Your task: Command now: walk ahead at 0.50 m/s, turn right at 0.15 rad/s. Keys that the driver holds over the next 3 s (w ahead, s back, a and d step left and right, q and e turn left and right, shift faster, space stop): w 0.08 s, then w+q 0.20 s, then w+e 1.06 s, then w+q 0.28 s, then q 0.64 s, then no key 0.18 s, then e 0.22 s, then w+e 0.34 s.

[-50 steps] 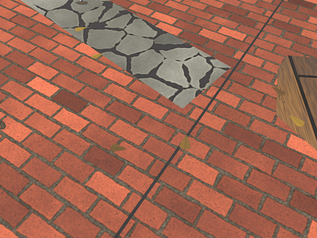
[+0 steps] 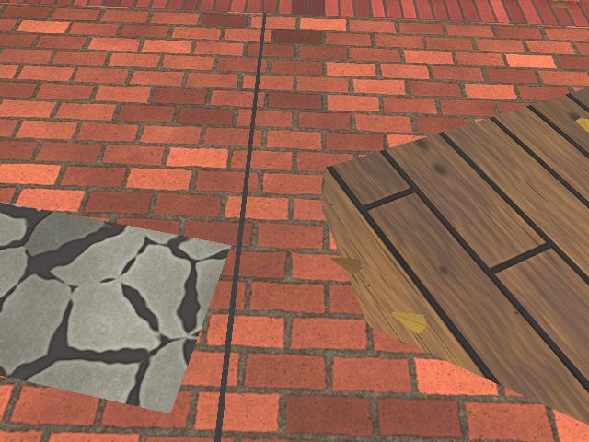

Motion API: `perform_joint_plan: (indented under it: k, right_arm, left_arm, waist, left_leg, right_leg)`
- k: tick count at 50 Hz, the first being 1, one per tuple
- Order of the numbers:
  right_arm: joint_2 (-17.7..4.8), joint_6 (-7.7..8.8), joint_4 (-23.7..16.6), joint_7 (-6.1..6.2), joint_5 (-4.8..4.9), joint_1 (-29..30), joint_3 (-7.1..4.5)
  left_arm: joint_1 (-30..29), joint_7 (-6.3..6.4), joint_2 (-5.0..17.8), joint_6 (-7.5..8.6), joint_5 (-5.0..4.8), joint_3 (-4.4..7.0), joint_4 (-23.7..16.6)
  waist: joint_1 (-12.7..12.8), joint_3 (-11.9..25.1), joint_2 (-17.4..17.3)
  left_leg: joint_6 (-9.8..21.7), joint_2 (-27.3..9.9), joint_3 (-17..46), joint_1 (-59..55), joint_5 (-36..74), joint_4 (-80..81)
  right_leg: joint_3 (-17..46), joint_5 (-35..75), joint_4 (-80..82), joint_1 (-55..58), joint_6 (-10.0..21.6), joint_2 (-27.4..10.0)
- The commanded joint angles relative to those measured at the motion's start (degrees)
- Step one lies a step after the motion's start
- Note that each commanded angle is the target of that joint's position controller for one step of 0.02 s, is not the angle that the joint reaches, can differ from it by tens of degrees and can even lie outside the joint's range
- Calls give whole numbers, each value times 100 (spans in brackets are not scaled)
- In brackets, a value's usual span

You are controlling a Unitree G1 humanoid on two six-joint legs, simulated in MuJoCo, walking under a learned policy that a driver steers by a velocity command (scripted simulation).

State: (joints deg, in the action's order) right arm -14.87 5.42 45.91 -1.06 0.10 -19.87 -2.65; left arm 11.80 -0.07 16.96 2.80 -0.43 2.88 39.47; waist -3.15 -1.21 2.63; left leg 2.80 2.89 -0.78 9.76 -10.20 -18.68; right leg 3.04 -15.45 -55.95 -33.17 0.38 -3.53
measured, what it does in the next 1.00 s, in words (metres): walks ahead: right foot, then left foot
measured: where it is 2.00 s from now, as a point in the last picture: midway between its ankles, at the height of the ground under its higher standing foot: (376, 246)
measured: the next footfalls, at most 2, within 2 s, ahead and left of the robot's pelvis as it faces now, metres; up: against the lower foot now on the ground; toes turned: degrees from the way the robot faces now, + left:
right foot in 0.26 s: +0.30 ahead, -0.15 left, +0.00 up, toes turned +3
left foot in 0.70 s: +0.53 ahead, +0.11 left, +0.00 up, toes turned -5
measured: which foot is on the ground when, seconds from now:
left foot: down 0.00-0.26, up 0.28-0.68, down 0.70-1.00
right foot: up 0.00-0.24, down 0.26-0.72, up 0.74-1.00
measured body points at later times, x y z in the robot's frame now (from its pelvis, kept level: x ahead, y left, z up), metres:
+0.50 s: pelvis +0.26 -0.05 +0.00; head +0.29 -0.06 +0.45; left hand +0.29 +0.23 -0.11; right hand +0.44 -0.32 -0.10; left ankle +0.33 +0.11 -0.69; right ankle +0.26 -0.15 -0.75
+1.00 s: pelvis +0.51 -0.01 +0.00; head +0.53 -0.01 +0.45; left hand +0.72 +0.23 -0.10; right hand +0.49 -0.29 -0.12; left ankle +0.49 +0.11 -0.75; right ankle +0.58 -0.19 -0.68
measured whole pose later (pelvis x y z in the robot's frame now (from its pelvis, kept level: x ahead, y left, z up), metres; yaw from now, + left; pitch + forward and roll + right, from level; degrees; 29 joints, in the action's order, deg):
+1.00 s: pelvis +0.51 -0.01 +0.00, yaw -13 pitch +1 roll +2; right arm -16.0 5.1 48.8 -0.3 -0.6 -17.4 -3.7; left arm 11.4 -0.4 18.0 1.0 -1.3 4.6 40.6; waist -3.5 -1.8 2.5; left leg 1.1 0.5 -8.6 4.0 -11.9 -15.4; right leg 3.3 -7.5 -53.6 -38.3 -0.2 -5.6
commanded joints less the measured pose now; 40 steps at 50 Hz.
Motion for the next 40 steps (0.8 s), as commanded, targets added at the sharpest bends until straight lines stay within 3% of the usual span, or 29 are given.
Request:
perform_joint_plan:
  k: [1,4,8,10,11,12,13,14,15,16,17,18,19,22,26,29,32,34,35,36,37,38,39,40]
  right_arm:
    - [-1006,60,-322,45,49,237,-226]
    - [-1095,1,-172,56,94,21,-227]
    - [-1145,-125,47,76,156,-366,-230]
    - [-1268,-190,75,115,163,-317,-272]
    - [-1280,-208,63,131,170,-217,-269]
    - [-1124,-199,38,131,130,-209,-210]
    - [-722,-169,-171,129,-21,-119,-58]
    - [-184,-78,-267,131,78,-885,96]
    - [-813,-32,-180,130,196,-602,-56]
    - [-1040,-4,-323,112,240,-97,-139]
    - [-983,4,-377,119,164,169,-129]
    - [-928,-2,-416,114,62,300,-141]
    - [-822,-26,-418,97,28,260,-133]
    - [-540,-85,-475,72,-24,381,-54]
    - [-411,-27,-709,12,-35,1330,59]
    - [-579,23,-842,-49,37,1817,37]
    - [-824,72,-890,-55,60,1882,-46]
    - [-962,91,-730,-17,49,1363,-143]
    - [-1177,105,-621,33,-7,751,-243]
    - [-1587,73,-562,73,-59,-11,-344]
    - [-1774,-25,-413,30,-59,-290,-410]
    - [-1252,-18,-490,9,-12,-40,-284]
    - [-993,-13,-516,15,6,272,-208]
    - [-803,3,-534,-2,-37,597,-150]
  left_arm:
    - [-389,-40,135,116,23,-16,-468]
    - [-885,-101,113,165,-16,-42,-546]
    - [-1403,-193,222,256,-60,-1,-747]
    - [-1176,-210,393,308,-57,74,-702]
    - [-737,-186,524,322,-39,153,-574]
    - [2,-127,782,323,8,286,-369]
    - [1045,-48,1225,299,116,407,-245]
    - [1259,-63,1536,217,136,460,-133]
    - [1265,-79,993,207,61,337,-86]
    - [961,-79,770,216,1,250,-49]
    - [597,-98,650,217,11,194,-53]
    - [319,-128,532,212,35,157,-62]
    - [168,-139,458,222,77,133,-67]
    - [133,-128,569,273,-10,191,32]
    - [380,-14,885,219,-57,310,208]
    - [767,23,1003,170,-116,348,368]
    - [878,55,1034,117,-130,362,448]
    - [936,68,878,62,-84,314,478]
    - [953,58,601,59,-40,218,443]
    - [1229,51,151,85,93,76,326]
    - [1587,69,76,154,-133,41,116]
    - [1309,93,679,140,-237,192,216]
    - [895,93,824,99,-235,251,141]
    - [813,99,737,42,-178,252,171]
  waist:
    - [51,3,-707]
    - [-125,-77,-703]
    - [-178,-220,-719]
    - [66,-122,-784]
    - [359,104,-757]
    - [711,620,-661]
    - [1135,1557,-4]
    - [788,2246,1516]
    - [972,1851,963]
    - [916,1077,698]
    - [735,706,379]
    - [564,408,304]
    - [384,291,334]
    - [207,168,241]
    - [436,-66,117]
    - [578,-61,117]
    - [471,-32,186]
    - [180,172,200]
    - [-118,580,25]
    - [-270,1442,-1068]
    - [-109,1813,-2543]
    - [-188,1158,-1569]
    - [-146,609,-1206]
    - [22,371,-893]
  left_leg:
    - [1007,-1480,1202,-330,886,1053]
    - [872,-1357,797,-272,1085,1022]
    - [786,-1559,1077,-541,1185,716]
    - [669,-1653,1222,-668,1447,400]
    - [549,-1518,1109,-562,1991,-57]
    - [374,-1199,887,-202,2235,-976]
    - [120,-785,605,890,830,-2750]
    - [-172,-84,354,2761,-2271,-4500]
    - [-191,-301,844,3321,-2289,-5184]
    - [-152,-493,775,3613,-1804,-5283]
    - [-169,-703,594,3472,-1359,-5119]
    - [-205,-851,504,3294,-1058,-4827]
    - [-239,-958,515,2973,-859,-4611]
    - [-393,-965,379,2616,-643,-3809]
    - [-497,-729,309,2110,647,-2026]
    - [-518,-554,402,1694,1204,-1425]
    - [-378,-530,513,1291,970,-1066]
    - [-204,-501,376,405,615,-812]
    - [-8,-822,601,-571,477,-774]
    - [366,-1999,1759,-2093,311,-877]
    - [1004,-2815,4159,-2837,-1633,66]
    - [879,-2603,4050,-2286,-2524,371]
    - [705,-2423,3197,-1720,-2062,397]
    - [641,-2173,2541,-1177,-1277,487]
  right_leg:
    - [5,768,990,-428,-85,-200]
    - [-169,1522,1887,-19,-122,-47]
    - [-136,1465,2520,271,-36,143]
    - [-134,1215,2806,766,86,220]
    - [-216,1224,3036,1489,201,301]
    - [-163,1254,3035,2682,367,193]
    - [973,1292,2817,4349,748,-961]
    - [3255,206,3364,5703,1545,-2154]
    - [3601,-689,3763,5305,1535,-1901]
    - [2792,-575,3858,4691,1362,-1657]
    - [2252,-47,3986,4027,1297,-1379]
    - [1912,501,4155,3448,1310,-1181]
    - [1683,926,4320,3011,1319,-1034]
    - [1268,1574,4629,2439,1472,-892]
    - [794,1426,4730,2004,1307,-611]
    - [949,1117,4571,2035,1178,-698]
    - [1290,694,4181,2243,981,-826]
    - [1277,722,3567,2137,785,-606]
    - [1049,683,2595,1787,595,-229]
    - [492,-875,719,760,314,329]
    - [208,-2011,-827,-802,154,650]
    - [578,-1611,-1477,-1217,139,305]
    - [467,-1130,-1561,-1319,148,143]
    - [426,-708,-1442,-1067,102,-52]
